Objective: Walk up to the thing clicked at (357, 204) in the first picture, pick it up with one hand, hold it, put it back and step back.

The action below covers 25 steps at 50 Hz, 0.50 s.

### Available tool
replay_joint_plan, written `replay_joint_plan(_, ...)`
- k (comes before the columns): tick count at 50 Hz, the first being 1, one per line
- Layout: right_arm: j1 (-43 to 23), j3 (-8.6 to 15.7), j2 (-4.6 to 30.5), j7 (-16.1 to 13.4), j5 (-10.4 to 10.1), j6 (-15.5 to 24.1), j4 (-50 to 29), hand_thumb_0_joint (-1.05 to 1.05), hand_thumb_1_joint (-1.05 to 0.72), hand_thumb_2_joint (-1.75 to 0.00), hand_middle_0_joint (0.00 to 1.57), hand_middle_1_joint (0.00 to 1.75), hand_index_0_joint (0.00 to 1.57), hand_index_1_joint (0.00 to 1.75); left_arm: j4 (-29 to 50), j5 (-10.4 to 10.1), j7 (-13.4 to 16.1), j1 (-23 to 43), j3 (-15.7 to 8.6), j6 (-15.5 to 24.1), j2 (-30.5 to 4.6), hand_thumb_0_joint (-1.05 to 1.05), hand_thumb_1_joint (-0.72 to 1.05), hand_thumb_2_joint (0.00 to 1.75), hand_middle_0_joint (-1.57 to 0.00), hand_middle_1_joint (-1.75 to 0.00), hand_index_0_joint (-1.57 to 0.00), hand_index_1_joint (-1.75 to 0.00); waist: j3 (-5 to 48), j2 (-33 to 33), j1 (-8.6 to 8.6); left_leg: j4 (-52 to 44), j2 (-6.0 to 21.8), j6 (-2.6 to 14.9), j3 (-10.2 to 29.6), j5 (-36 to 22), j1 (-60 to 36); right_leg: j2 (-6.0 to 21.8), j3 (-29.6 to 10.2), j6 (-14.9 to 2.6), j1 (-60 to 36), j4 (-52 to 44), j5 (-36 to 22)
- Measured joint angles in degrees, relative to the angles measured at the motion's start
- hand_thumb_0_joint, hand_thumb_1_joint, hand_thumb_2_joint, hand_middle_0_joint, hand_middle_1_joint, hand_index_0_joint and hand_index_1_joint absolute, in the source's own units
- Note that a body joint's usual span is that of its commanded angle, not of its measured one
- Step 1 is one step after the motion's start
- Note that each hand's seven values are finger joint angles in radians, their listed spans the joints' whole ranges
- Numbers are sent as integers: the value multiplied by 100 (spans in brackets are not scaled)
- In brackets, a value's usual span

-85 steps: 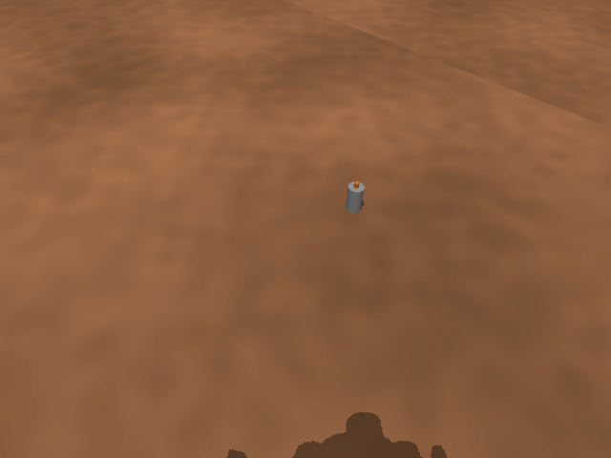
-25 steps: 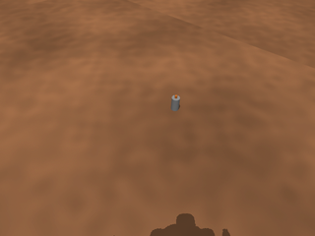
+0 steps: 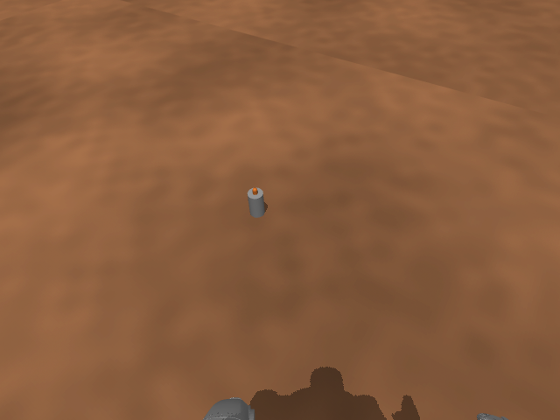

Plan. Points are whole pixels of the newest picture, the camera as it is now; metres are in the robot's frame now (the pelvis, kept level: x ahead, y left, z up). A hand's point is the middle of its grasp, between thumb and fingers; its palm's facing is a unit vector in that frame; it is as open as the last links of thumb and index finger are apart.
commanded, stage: walk up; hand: left
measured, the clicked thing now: (256, 200) +1.13 +0.20 -0.69
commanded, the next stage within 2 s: none
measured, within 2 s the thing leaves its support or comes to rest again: neither
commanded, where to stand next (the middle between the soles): +0.80 -0.03 m, yaw -7 degrees
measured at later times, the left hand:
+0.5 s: hand (156, 285) +0.38 +0.29 -0.13, palm faces -0.18 -0.92 -0.36, open 7.3 cm
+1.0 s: hand (191, 232) +0.51 +0.25 -0.13, palm faces -0.15 -0.91 -0.39, open 7.3 cm
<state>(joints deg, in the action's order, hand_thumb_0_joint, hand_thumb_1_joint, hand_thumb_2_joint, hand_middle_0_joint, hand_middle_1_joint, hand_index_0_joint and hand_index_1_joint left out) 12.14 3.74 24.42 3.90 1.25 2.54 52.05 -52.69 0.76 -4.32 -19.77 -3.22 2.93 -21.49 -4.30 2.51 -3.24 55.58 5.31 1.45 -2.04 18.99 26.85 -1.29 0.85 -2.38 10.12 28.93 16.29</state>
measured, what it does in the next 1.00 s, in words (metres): walks ahead: left foot, then right foot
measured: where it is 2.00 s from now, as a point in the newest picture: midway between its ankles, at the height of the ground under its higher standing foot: (305, 286)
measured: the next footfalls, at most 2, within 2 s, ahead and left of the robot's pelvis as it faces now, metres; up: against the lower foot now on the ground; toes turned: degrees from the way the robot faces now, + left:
left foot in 0.18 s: +0.25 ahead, +0.15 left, +0.00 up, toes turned +3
right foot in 0.62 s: +0.44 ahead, -0.13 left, +0.00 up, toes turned -10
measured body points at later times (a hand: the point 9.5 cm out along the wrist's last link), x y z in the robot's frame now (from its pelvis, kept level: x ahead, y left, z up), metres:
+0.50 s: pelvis +0.24 +0.03 +0.00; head +0.27 +0.04 +0.45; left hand +0.39 +0.34 -0.11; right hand +0.23 -0.30 -0.10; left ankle +0.21 +0.15 -0.74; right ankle +0.33 -0.14 -0.69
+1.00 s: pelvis +0.44 -0.02 +0.00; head +0.46 -0.03 +0.45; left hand +0.52 +0.30 -0.10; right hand +0.47 -0.35 -0.12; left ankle +0.57 +0.12 -0.70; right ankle +0.40 -0.13 -0.74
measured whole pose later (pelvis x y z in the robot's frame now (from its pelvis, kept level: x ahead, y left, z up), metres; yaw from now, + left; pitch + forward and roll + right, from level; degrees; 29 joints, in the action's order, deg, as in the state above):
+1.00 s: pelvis +0.44 -0.02 +0.00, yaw -8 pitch -2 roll -1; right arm 15.9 4.1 24.9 3.9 1.6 1.6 48.8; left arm -48.1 0.8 -2.8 -20.3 -2.5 5.2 -22.6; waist -4.4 3.3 -2.0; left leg 43.7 6.4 -0.4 0.0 13.5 28.6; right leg -1.3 2.1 -1.8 8.3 27.2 16.8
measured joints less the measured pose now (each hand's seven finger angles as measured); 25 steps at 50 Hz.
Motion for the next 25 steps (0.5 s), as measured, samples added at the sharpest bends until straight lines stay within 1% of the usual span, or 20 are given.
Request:
replay_joint_plan(3, 61, 0, -57, 52, 60, -14, -74, 0, -90, -90, 20, 30, 20, 30, 75, 8, 11, -129, 12, 33, -38, 1, 90, 90, -21, -30, -21, -30, 33, -56, -8, -790, 74, -100, 82, -206, 134, -100, -48, 4, -275, -157, 161)
replay_joint_plan(5, 87, 14, -61, 62, 79, -9, -87, 0, -90, -90, 20, 30, 20, 30, 147, 16, 16, -176, 19, 65, -79, 1, 90, 90, -21, -30, -21, -30, 36, -87, -12, -1294, 98, -130, 110, -404, 114, -136, -78, 52, -430, -156, 335)
replay_joint_plan(8, 112, 60, -54, 46, 84, 37, -109, 0, -90, -90, 20, 30, 20, 30, 232, 14, 37, -190, 37, 88, -164, 1, 90, 90, -21, -30, -21, -30, 47, -158, 7, -1922, 51, -103, 41, -735, -97, -113, -124, 164, -606, 33, 729)
replay_joint_plan(9, 115, 76, -61, 33, 86, 76, -129, 0, -90, -90, 20, 30, 20, 30, 253, 14, 51, -187, 39, 84, -207, 1, 90, 90, -21, -30, -21, -30, 47, -229, 31, -2082, -19, -88, -8, -974, -220, -52, -158, 203, -622, 214, 928)
replay_joint_plan(10, 76, 94, -121, 8, 94, 127, -139, 0, -90, -90, 20, 30, 20, 30, 249, 11, 75, -145, 27, 70, -272, 1, 90, 90, -21, -30, -21, -30, -8, -418, 56, -2015, -140, -90, -132, -982, -301, 101, -236, 159, -552, 593, 1122)
replay_joint_plan(11, 46, 97, -157, -13, 127, 189, -200, 0, -90, -90, 20, 30, 20, 30, 239, -6, 114, -93, 14, 43, -293, 1, 90, 90, -21, -30, -21, -30, -61, -548, 77, -1891, -211, -80, -271, -806, -367, 199, -356, 59, -330, 1217, 1113)
replay_joint_plan(12, 41, 92, -171, -30, 135, 252, -283, 0, -90, -90, 20, 30, 20, 30, 228, -30, 155, -47, 18, 17, -279, 1, 90, 90, -20, -30, -21, -30, -90, -563, 138, -1785, -206, -68, -338, -619, -431, 139, -489, 0, -49, 1916, 1102)
replay_joint_plan(14, 102, 78, -209, -45, 65, 311, -398, 0, -90, -90, 20, 30, 20, 30, 207, -23, 212, 50, 87, -12, -286, 1, 91, 90, -20, -30, -21, -30, -95, -485, 289, -1798, -122, -33, -361, -390, -657, -56, -522, -77, 533, 3096, 1124)
replay_joint_plan(16, 227, 29, -274, -79, -1, 302, -441, 0, -90, -90, 20, 30, 20, 30, 219, -38, 206, 161, 108, 12, -367, 1, 91, 90, -20, -30, -21, -30, -83, -504, 386, -2087, -96, -37, -414, -351, -1012, -51, -472, -74, 1036, 3621, 854)
replay_joint_plan(18, 394, -33, -310, -102, -40, 313, -445, 0, -90, -90, 21, 30, 20, 30, 288, -78, 169, 274, 67, 45, -460, 1, 91, 90, -20, -30, -21, -30, -67, -571, 450, -2430, -129, -66, -475, -365, -1356, 75, -465, -33, 1444, 3593, 566)
replay_joint_plan(20, 569, -68, -300, -111, -48, 316, -428, 0, -90, -90, 21, 30, 20, 30, 375, -102, 125, 401, 16, 49, -520, 1, 91, 90, -20, -30, -21, -30, -76, -597, 500, -2672, -166, -72, -501, -331, -1639, 209, -477, 44, 1725, 3269, 334)
replay_joint_plan(23, 779, -82, -228, -125, -38, 280, -399, 0, -90, -90, 21, 30, 20, 30, 487, -95, 59, 573, -25, 19, -531, 1, 91, 90, -20, -30, -20, -30, -111, -575, 515, -2881, -201, -92, -583, -195, -1992, 399, -418, 139, 1968, 2479, 59)
replay_joint_plan(25, 865, -70, -157, -128, -34, 254, -392, 0, -90, -90, 21, 30, 20, 30, 524, -64, 8, 685, -30, -16, -493, 1, 91, 90, -20, -30, -20, -30, -156, -519, 542, -2927, -210, -134, -638, -56, -2184, 509, -277, 142, 1995, 1833, -206)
